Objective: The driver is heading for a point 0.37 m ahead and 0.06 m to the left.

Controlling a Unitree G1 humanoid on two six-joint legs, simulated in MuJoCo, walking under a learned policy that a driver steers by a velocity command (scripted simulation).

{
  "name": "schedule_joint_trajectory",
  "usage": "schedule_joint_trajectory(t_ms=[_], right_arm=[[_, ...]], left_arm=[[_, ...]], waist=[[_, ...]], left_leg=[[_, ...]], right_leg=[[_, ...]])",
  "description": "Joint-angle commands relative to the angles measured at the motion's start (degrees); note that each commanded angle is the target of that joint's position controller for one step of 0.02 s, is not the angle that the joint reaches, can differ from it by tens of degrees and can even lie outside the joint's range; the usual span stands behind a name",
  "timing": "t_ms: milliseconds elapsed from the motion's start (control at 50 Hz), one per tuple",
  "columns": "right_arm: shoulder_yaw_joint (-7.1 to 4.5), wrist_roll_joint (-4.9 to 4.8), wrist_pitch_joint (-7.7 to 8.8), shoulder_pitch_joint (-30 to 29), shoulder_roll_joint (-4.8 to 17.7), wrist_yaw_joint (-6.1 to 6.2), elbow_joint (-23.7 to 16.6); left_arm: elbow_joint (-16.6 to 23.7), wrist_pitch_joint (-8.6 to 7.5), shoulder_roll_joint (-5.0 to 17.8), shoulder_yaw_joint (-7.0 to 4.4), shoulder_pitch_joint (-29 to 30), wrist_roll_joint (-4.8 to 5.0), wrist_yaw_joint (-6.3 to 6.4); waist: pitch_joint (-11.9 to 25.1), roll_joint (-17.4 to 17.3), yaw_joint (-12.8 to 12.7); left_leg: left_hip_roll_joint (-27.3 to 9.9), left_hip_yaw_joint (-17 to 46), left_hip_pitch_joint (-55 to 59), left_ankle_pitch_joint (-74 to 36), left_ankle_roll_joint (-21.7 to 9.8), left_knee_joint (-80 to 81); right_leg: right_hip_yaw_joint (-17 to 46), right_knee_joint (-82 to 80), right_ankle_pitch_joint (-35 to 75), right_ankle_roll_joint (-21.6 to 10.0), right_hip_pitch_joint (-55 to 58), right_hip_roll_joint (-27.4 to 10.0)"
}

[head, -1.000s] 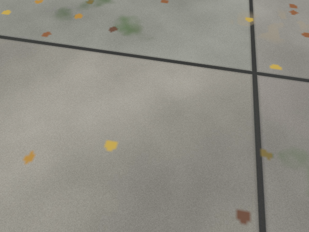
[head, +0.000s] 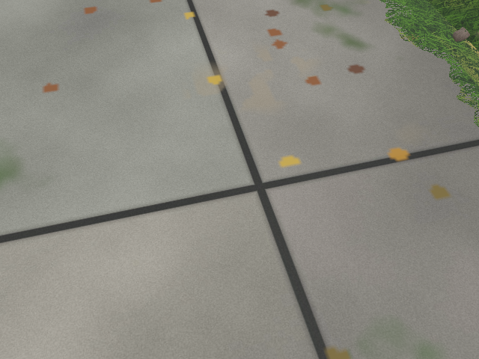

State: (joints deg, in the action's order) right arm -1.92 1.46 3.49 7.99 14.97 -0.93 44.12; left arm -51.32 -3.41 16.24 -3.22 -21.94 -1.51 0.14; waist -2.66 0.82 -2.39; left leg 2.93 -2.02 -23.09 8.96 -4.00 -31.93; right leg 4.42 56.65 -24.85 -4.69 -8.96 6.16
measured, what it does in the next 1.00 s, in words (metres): walks ahead: right foot, then left foot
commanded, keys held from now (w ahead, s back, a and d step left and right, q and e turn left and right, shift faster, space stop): w+q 0.26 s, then no key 0.74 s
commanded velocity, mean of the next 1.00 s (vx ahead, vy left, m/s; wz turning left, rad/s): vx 0.24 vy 0.00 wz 0.18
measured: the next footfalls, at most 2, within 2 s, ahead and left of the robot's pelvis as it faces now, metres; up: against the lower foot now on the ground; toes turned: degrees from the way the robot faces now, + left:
right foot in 0.42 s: +0.39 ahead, -0.07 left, +0.00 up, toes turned +12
left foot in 0.80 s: +0.28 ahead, +0.12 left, +0.00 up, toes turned +10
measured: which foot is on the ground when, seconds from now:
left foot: down 0.00-0.44, up 0.46-0.78, down 0.80-1.00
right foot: up 0.00-0.40, down 0.42-1.00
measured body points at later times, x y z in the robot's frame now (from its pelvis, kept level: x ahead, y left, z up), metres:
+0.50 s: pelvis +0.24 -0.01 +0.00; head +0.28 -0.02 +0.45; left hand +0.39 +0.25 -0.09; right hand +0.28 -0.28 -0.14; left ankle +0.09 +0.08 -0.67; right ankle +0.35 -0.08 -0.73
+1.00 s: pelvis +0.28 +0.00 +0.02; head +0.28 +0.00 +0.47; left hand +0.27 +0.25 -0.13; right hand +0.38 -0.23 -0.13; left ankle +0.24 +0.11 -0.73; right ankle +0.35 -0.08 -0.73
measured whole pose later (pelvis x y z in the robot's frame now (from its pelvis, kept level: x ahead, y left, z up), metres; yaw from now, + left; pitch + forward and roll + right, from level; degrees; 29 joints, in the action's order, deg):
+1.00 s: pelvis +0.28 +0.00 +0.02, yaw +13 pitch -2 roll +0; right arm -0.2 0.5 0.0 14.2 11.3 1.8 59.1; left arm -56.9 -0.4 12.1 -0.6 -15.3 -0.6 0.9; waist -0.8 0.6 -1.1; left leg 1.4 2.2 -7.8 13.8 -0.5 -23.3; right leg -1.7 22.1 -7.6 -2.5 -12.8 1.8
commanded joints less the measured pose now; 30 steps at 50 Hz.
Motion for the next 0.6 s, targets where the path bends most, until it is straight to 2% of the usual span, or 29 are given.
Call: schedule_joint_trajectory(t_ms=[20, 40, 60, 80, 120, 200, 260, 300, 360, 380, 400, 420, 440, 460, 480, 500, 520, 540, 560, 600], right_arm=[[-2.46, -0.77, -0.26, 7.5, 6.8, -0.47, 0.0], [-2.20, -0.77, -0.01, 8.0, 6.2, -0.29, 0.8], [-1.96, -1.05, 0.22, 8.6, 5.6, -0.16, 1.7], [-2.22, -1.22, 0.54, 9.8, 6.5, -0.08, 2.5], [-2.67, -1.63, 0.81, 11.9, 7.5, 0.13, 3.4], [-3.19, -1.58, 0.25, 15.2, 8.1, 0.45, 4.2], [-3.65, -1.43, 0.04, 17.9, 8.5, 0.47, 4.6], [-3.55, -1.19, -0.19, 19.1, 8.1, 0.75, 5.2], [-3.31, -0.79, -0.67, 19.5, 7.5, 1.33, 5.5], [-3.34, -0.81, -0.69, 18.5, 7.6, 1.61, 5.3], [-3.43, -1.21, -0.59, 17.0, 8.1, 1.77, 5.0], [-3.23, -1.79, -0.17, 16.6, 7.5, 1.66, 4.7], [-2.31, -2.37, 0.32, 17.2, 4.6, 1.77, 2.4], [-2.09, -4.01, -0.65, 28.1, 1.9, 2.44, 3.8], [-2.79, -1.45, -1.88, 27.0, 6.6, 2.99, 5.8], [-2.78, -0.55, -2.43, 22.0, 5.9, 2.65, 5.9], [-2.47, -0.30, -2.82, 19.0, 4.6, 2.29, 5.3], [-2.34, -0.15, -3.51, 16.9, 4.0, 1.81, 5.1], [-2.24, 0.04, -4.24, 17.2, 3.5, 1.50, 5.5], [-1.85, -0.42, -5.07, 18.4, 2.4, 1.44, 6.7]], left_arm=[[5.6, -1.49, 5.5, -0.48, 3.1, -0.86, -0.52], [6.3, -1.23, 5.1, -0.38, 4.1, -1.18, -0.78], [6.4, -0.62, 4.4, -0.06, 3.4, -1.57, -1.01], [6.7, -0.19, 3.9, 0.20, 3.1, -1.54, -1.17], [7.5, 0.39, 3.3, 0.60, 5.0, -1.52, -1.27], [11.2, 0.73, 2.4, 1.42, 15.6, -1.13, -1.44], [13.0, 0.52, 1.9, 1.93, 21.2, -0.60, -1.61], [13.5, 0.13, 1.5, 2.20, 22.7, -0.24, -1.38], [12.9, -0.79, 1.9, 2.14, 20.9, -0.13, -0.74], [11.9, -1.13, 2.8, 1.80, 18.0, -0.21, -0.50], [10.3, -1.63, 3.5, 1.47, 13.7, -0.42, -0.10], [9.1, -2.54, 5.2, 1.01, 9.0, -0.97, 0.43], [8.9, -3.05, 8.8, 0.53, 2.3, -1.77, 1.10], [8.3, -1.63, 12.0, -0.84, 2.0, -0.27, 0.71], [8.7, -0.57, 7.8, -0.37, 3.4, 1.58, 0.20], [9.0, -0.56, 3.3, 0.96, 7.2, 1.70, 0.12], [9.1, -0.47, 0.8, 1.86, 10.5, 1.19, 0.20], [8.7, -0.52, 0.1, 2.32, 11.8, 1.03, 0.52], [7.7, -0.63, 0.6, 2.33, 11.6, 0.85, 0.70], [6.5, -1.00, 1.4, 2.25, 11.5, 0.52, 0.65]], waist=[[2.4, -1.8, 3.3], [1.4, -2.6, 2.4], [2.0, -3.5, 1.4], [2.6, -5.5, 1.0], [2.7, -5.1, 1.1], [0.0, -4.7, 3.6], [0.4, -5.0, 5.8], [0.5, -5.0, 6.3], [2.7, -6.1, 5.8], [3.4, -6.4, 4.5], [4.5, -5.7, 2.2], [7.2, -3.4, 0.1], [14.8, 3.5, -1.6], [22.7, 14.7, 1.9], [19.9, 5.4, 2.1], [12.2, 2.1, 2.5], [8.6, 1.9, 3.4], [6.3, 4.2, 3.9], [5.7, 6.0, 4.6], [7.7, 6.0, 5.8]], left_leg=[[-17.6, 30.4, 21.5, 3.4, -11.5, 17.7], [-15.3, 26.7, 19.1, -2.7, -10.6, 18.3], [-13.2, 23.7, 17.1, -6.5, -9.6, 19.1], [-12.8, 22.7, 16.4, -11.4, -10.4, 19.1], [-11.8, 20.6, 15.3, -13.7, -11.3, 19.9], [-9.7, 19.4, 13.3, -9.3, -10.3, 22.3], [-9.0, 19.6, 15.0, -10.6, -8.8, 20.8], [-8.7, 17.7, 16.7, -23.4, -7.6, 17.0], [-8.7, 17.5, 18.5, -34.1, -4.3, 10.5], [-8.6, 18.2, 19.0, -35.1, -3.3, 8.0], [-7.3, 17.8, 19.0, -36.7, -2.1, 3.4], [-4.9, 16.4, 16.3, -32.0, -0.8, -4.0], [-2.0, 13.3, 9.0, -10.0, 0.7, -16.8], [5.7, 7.9, 0.0, 28.4, 1.9, -32.1], [2.9, 8.8, -2.3, 26.9, 1.7, -35.6], [1.6, 9.6, -2.6, 23.1, 2.3, -35.1], [0.1, 9.4, -1.8, 20.5, 2.9, -32.0], [-1.0, 9.1, -0.1, 18.6, 3.7, -28.9], [-0.8, 8.1, 3.5, 16.6, 4.3, -27.2], [-0.3, 6.9, 7.9, 15.0, 4.9, -23.3]], right_leg=[[0.2, 12.8, 6.6, 0.7, -26.0, -6.7], [-0.2, 10.1, 7.4, 1.4, -25.0, -7.9], [-0.6, 7.8, 8.1, 2.3, -22.7, -8.6], [-1.2, 6.2, 7.6, 3.3, -21.6, -8.6], [-2.4, 2.9, 7.2, 5.0, -22.4, -9.0], [-3.9, -8.7, 15.3, 7.4, -25.5, -9.6], [-4.0, -15.8, 20.8, 7.8, -24.6, -8.6], [-4.9, -19.5, 22.3, 7.3, -22.6, -7.1], [-4.7, -23.8, 21.9, 5.2, -15.6, -4.8], [-4.1, -26.4, 21.8, 4.1, -12.1, -4.3], [-4.3, -31.3, 24.9, 3.0, -6.8, -4.0], [-2.0, -34.0, 32.5, 1.4, 1.8, -7.6], [9.2, -30.1, 53.9, -1.5, 14.5, -21.3], [23.7, -28.0, 72.8, -12.3, 23.6, -34.0], [24.7, -30.6, 63.1, -12.4, 17.1, -31.2], [18.3, -33.5, 55.6, -10.4, 10.0, -27.2], [13.8, -36.1, 52.1, -8.1, 5.0, -24.1], [9.8, -38.2, 51.8, -7.0, 1.2, -21.7], [6.8, -38.8, 53.5, -6.1, -2.2, -19.6], [3.7, -38.8, 55.0, -6.2, -3.9, -18.3]])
